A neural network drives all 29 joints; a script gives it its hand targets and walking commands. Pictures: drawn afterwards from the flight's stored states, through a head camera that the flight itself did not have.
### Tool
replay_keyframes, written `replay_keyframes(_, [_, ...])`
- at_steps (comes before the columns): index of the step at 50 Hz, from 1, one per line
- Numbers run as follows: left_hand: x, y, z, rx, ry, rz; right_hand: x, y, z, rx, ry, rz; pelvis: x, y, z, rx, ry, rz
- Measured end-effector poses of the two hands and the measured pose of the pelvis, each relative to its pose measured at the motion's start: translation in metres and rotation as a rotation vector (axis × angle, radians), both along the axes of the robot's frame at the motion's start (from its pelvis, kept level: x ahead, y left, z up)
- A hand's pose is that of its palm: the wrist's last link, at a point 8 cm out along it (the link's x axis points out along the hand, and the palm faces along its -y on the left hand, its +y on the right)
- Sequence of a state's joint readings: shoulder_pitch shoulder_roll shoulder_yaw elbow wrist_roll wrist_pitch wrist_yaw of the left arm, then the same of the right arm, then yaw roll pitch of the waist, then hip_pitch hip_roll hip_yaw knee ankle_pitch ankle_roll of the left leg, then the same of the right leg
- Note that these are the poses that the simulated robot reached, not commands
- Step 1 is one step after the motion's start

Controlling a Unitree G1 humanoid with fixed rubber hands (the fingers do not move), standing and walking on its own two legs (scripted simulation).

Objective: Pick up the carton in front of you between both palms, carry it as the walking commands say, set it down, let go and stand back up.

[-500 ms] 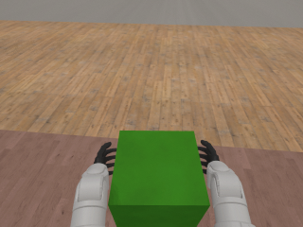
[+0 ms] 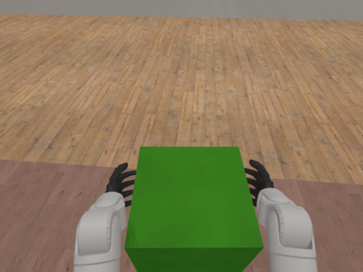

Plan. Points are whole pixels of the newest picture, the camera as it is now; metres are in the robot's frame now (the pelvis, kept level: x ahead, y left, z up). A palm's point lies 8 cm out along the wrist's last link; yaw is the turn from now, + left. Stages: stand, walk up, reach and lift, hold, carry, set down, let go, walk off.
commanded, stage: carry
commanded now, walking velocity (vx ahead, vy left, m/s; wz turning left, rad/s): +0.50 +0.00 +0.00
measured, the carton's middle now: (188, 217) +0.27 +0.00 +0.01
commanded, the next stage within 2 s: none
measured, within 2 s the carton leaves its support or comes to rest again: neither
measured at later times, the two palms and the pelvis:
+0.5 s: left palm (145, 116) +0.57 +0.12 +0.06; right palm (244, 117) +0.56 -0.18 +0.06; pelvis +0.30 -0.02 -0.03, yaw -1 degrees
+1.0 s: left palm (153, 57) +0.96 +0.13 +0.08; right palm (223, 55) +0.94 -0.17 +0.09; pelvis +0.62 +0.00 -0.04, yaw -2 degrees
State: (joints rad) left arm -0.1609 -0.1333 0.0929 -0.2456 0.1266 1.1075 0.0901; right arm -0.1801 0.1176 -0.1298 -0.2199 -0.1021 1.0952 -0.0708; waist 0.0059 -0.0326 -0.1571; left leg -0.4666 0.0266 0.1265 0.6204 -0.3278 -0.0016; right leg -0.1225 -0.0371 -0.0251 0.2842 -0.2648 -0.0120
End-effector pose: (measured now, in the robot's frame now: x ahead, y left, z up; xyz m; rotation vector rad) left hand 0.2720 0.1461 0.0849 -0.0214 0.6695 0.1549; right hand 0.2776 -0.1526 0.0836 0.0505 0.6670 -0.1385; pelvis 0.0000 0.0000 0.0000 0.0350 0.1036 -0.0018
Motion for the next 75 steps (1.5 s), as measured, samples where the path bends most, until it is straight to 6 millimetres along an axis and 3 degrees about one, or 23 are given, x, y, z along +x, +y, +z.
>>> replay_keyframes(7, [0.062,0.025,-0.014,-0.042,0.011,0.013,0.059,0.025,-0.010,-0.018,0.011,-0.002,0.072,0.021,-0.018,-0.004,-0.008,-0.039])
replay_keyframes(12, [0.117,0.017,-0.009,-0.046,0.073,-0.033,0.098,0.017,-0.007,-0.005,0.072,-0.060,0.119,0.025,-0.006,-0.030,-0.003,-0.047])
replay_keyframes(17, [0.184,0.002,-0.001,-0.048,0.058,-0.059,0.158,0.002,0.003,0.003,0.057,-0.094,0.177,0.018,-0.001,-0.047,-0.001,-0.039])
replay_keyframes(21, [0.238,-0.011,-0.005,-0.042,0.041,-0.052,0.216,-0.011,-0.002,0.010,0.040,-0.087,0.233,0.003,-0.009,-0.045,-0.009,-0.037])
replay_keyframes(26, [0.309,-0.029,-0.025,-0.012,0.026,-0.028,0.296,-0.030,-0.028,0.029,0.026,-0.056,0.308,-0.023,-0.032,-0.059,-0.032,-0.014])
replay_keyframes(29, [0.338,-0.033,-0.035,-0.011,0.093,-0.003,0.333,-0.033,-0.038,0.028,0.093,-0.032,0.339,-0.033,-0.024,-0.046,-0.027,0.005])
replay_keyframes(33, [0.377,-0.032,-0.030,-0.008,0.116,0.029,0.381,-0.032,-0.034,0.026,0.117,0.004,0.382,-0.039,-0.009,-0.023,-0.020,0.007])
replay_keyframes(38, [0.445,-0.030,-0.010,-0.014,0.047,0.037,0.450,-0.030,-0.015,0.027,0.047,0.007,0.444,-0.038,-0.003,-0.015,-0.018,-0.008])
replay_keyframes(42, [0.515,-0.028,0.003,-0.024,-0.021,0.014,0.513,-0.028,0.001,0.015,-0.021,-0.012,0.500,-0.031,-0.008,-0.025,-0.026,-0.019])
replay_keyframes(47, [0.624,-0.021,0.007,-0.006,-0.067,-0.059,0.610,-0.021,0.014,-0.062,-0.067,-0.020,0.577,-0.016,-0.029,-0.045,-0.047,-0.035])
replay_keyframes(50, [0.690,-0.019,-0.002,0.005,-0.042,-0.119,0.665,-0.019,0.010,-0.099,-0.039,-0.040,0.616,-0.005,-0.043,-0.040,-0.056,-0.038])
replay_keyframes(54, [0.754,-0.021,-0.012,0.010,0.081,-0.149,0.719,-0.020,-0.002,-0.102,0.087,-0.054,0.655,0.005,-0.032,-0.053,-0.040,-0.040])
replay_keyframes(63, [0.871,-0.015,-0.006,-0.009,0.097,-0.100,0.846,-0.015,0.003,-0.059,0.099,-0.058,0.754,0.005,-0.013,-0.065,-0.003,-0.026])
replay_keyframes(70, [0.956,-0.011,-0.001,0.000,0.013,-0.014,0.952,-0.012,0.000,-0.008,0.012,-0.009,0.855,-0.013,-0.031,-0.039,-0.008,-0.009])
replay_keyframes(75, [1.002,-0.004,-0.016,-0.003,0.058,0.033,1.012,-0.005,-0.015,-0.009,0.057,0.036,0.916,-0.023,-0.030,-0.037,0.000,-0.020])
